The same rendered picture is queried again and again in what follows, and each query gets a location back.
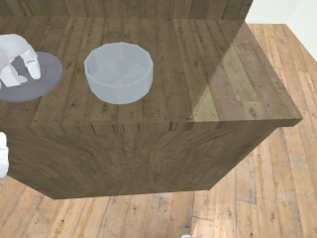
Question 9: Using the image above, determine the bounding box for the pot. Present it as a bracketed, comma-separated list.
[84, 42, 154, 105]

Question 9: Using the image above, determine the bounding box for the knob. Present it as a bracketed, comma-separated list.
[11, 58, 29, 75]

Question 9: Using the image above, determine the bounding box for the left robot hand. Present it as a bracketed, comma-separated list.
[0, 34, 41, 87]

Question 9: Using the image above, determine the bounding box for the table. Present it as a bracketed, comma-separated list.
[0, 0, 303, 200]

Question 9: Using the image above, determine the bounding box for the lid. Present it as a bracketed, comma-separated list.
[0, 52, 63, 102]

